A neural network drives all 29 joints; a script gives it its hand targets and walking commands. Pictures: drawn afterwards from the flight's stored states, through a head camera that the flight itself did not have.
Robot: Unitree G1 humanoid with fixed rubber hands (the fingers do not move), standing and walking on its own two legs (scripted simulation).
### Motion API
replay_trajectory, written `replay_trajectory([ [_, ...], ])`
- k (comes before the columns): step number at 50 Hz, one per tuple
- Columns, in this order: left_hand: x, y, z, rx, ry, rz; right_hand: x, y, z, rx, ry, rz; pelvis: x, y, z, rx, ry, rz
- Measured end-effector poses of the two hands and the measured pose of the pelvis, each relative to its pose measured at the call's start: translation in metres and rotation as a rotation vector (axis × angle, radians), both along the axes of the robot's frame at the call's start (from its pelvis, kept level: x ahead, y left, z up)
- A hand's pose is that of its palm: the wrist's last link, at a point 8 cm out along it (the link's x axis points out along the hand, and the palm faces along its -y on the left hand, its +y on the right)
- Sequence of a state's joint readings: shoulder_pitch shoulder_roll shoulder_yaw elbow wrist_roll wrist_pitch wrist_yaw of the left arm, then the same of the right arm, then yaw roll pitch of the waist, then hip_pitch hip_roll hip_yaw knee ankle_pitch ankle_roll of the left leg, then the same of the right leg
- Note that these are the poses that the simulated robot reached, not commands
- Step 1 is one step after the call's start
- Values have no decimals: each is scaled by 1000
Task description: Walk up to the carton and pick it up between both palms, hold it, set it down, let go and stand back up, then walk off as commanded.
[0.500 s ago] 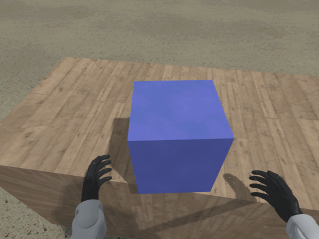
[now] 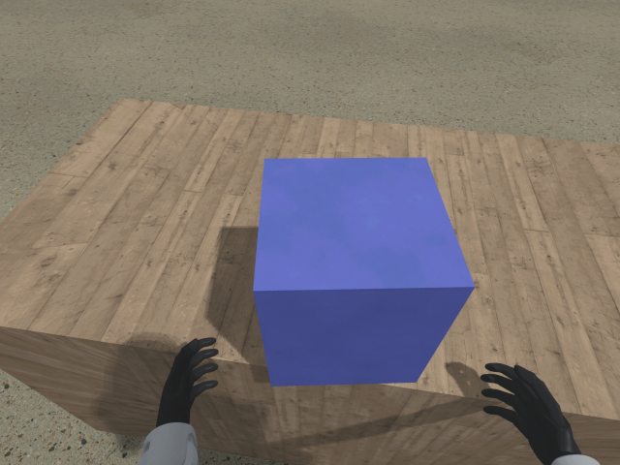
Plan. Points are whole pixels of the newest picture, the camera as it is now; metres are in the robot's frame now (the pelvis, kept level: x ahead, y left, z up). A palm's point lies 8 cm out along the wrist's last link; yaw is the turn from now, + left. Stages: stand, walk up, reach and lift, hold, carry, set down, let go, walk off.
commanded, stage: set down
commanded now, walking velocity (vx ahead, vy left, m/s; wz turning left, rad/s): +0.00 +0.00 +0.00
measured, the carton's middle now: (344, 277) +0.35 +0.01 +0.05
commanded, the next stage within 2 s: let go in 1.24 s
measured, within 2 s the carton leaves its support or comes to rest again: neither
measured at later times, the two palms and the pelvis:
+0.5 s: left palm (176, 440) +0.16 +0.20 -0.04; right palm (541, 441) +0.18 -0.23 -0.01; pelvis +0.00 +0.00 +0.00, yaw +0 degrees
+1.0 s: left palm (177, 448) +0.16 +0.21 -0.07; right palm (535, 443) +0.18 -0.22 -0.01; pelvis +0.00 +0.00 +0.00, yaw +0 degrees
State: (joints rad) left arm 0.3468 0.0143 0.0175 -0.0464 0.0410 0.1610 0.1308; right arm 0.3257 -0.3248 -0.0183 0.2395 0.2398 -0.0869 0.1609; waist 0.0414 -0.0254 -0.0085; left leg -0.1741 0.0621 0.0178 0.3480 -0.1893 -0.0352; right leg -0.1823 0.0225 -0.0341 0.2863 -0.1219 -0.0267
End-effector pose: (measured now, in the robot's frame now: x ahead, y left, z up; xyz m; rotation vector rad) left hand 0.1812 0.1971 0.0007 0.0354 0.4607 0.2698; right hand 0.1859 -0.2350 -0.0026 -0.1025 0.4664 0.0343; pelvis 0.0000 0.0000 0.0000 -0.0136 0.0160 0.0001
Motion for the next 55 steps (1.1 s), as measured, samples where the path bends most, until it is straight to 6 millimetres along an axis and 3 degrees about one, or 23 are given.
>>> replay_trajectory([
  [22,-23,5,-39,1,166,-56,-4,6,-4,-46,-18,-18,-2,-1,0,3,-14,0],
  [55,-27,11,-78,-24,345,-161,-6,14,-5,-130,-42,-55,-7,3,-1,9,-57,2],
])
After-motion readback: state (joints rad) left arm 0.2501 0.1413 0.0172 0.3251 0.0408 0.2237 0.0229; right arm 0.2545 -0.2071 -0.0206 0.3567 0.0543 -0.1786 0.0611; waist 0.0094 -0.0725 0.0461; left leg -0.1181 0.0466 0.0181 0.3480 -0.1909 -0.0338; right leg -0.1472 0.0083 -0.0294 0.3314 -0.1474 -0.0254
